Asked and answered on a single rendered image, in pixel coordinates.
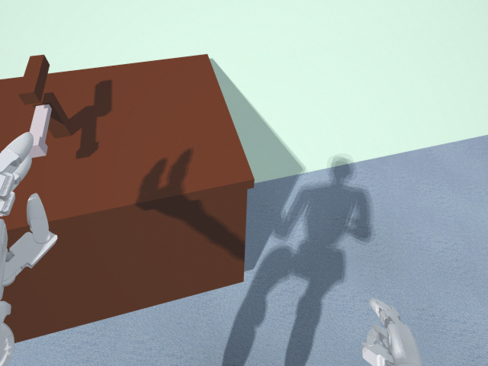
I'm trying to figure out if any counter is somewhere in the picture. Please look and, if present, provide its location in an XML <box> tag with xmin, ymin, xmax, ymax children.
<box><xmin>0</xmin><ymin>54</ymin><xmax>255</xmax><ymax>343</ymax></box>

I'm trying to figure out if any robot right hand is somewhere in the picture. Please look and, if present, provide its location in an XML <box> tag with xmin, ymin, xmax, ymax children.
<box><xmin>361</xmin><ymin>297</ymin><xmax>422</xmax><ymax>366</ymax></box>

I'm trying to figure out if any robot left hand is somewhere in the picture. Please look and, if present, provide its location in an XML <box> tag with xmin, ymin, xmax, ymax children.
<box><xmin>0</xmin><ymin>132</ymin><xmax>57</xmax><ymax>300</ymax></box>

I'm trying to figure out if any tap lever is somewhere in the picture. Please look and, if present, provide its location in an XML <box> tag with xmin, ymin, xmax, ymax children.
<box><xmin>29</xmin><ymin>104</ymin><xmax>52</xmax><ymax>158</ymax></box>

